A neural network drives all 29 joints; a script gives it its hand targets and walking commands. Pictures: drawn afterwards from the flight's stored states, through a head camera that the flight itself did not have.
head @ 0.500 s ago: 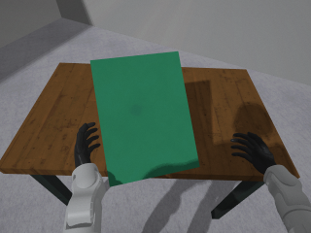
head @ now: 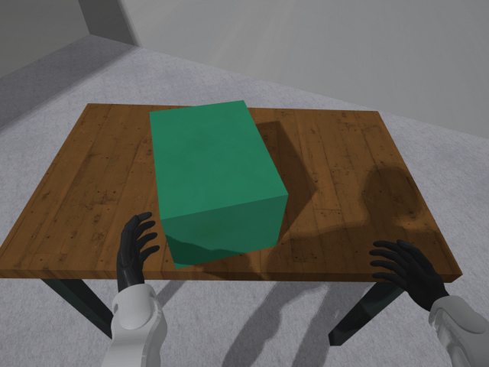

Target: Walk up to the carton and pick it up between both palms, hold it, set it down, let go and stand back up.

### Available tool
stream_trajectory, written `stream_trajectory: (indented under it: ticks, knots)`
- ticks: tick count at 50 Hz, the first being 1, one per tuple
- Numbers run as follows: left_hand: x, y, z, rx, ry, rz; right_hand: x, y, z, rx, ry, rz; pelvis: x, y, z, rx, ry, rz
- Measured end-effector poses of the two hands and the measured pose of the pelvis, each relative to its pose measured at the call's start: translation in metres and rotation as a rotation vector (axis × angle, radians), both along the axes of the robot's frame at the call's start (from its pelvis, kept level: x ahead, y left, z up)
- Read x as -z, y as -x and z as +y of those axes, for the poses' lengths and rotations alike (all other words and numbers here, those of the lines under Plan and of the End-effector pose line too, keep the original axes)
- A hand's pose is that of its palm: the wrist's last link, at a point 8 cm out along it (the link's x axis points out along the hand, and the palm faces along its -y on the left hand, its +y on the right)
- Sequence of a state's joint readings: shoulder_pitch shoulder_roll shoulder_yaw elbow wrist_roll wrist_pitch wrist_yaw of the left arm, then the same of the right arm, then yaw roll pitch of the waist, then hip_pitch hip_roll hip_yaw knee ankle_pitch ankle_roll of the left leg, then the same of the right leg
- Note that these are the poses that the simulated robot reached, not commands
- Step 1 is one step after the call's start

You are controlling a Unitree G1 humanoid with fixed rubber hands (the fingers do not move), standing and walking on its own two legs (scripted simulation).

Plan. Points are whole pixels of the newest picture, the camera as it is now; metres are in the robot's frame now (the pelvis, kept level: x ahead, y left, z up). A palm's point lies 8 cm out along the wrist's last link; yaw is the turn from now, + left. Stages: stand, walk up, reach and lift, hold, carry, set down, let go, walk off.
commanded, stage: set down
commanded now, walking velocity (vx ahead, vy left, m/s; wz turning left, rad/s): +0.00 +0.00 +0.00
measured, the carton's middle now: (212, 178) +0.46 +0.06 +0.02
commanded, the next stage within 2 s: let go in 1.58 s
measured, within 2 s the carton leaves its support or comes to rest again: neither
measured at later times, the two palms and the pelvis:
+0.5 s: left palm (136, 278) +0.23 +0.16 +0.06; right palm (424, 298) +0.21 -0.28 +0.01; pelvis +0.01 +0.01 +0.00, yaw -1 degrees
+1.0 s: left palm (137, 298) +0.22 +0.17 +0.01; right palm (420, 298) +0.21 -0.28 +0.01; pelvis +0.01 +0.01 +0.00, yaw -2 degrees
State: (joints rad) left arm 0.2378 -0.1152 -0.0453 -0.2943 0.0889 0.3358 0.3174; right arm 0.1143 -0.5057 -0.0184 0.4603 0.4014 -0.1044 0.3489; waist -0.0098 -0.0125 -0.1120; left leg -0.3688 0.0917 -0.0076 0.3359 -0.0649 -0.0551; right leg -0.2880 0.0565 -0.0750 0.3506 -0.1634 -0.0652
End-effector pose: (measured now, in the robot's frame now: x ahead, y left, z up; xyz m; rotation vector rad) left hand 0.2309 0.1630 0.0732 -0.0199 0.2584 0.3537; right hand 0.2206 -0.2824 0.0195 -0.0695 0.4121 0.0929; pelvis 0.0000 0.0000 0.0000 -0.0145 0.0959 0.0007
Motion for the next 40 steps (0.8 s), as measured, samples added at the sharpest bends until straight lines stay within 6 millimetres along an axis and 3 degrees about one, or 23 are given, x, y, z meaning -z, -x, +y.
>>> stream_trajectory:
  ticks: [12,25,40]
  knots:
    - [0.001,0.000,-0.001,0.010,0.000,0.011,0.005,0.010,-0.001,0.031,-0.005,0.046,0.000,0.000,0.002,0.013,-0.002,-0.005]
    - [0.018,-0.002,0.001,0.036,0.013,0.074,0.011,0.012,0.001,0.060,0.008,0.091,-0.001,-0.006,0.005,0.021,-0.001,-0.010]
    - [0.062,0.006,0.005,0.128,0.020,0.239,0.010,0.012,0.004,0.083,0.036,0.100,-0.002,-0.009,0.012,0.026,0.000,-0.020]
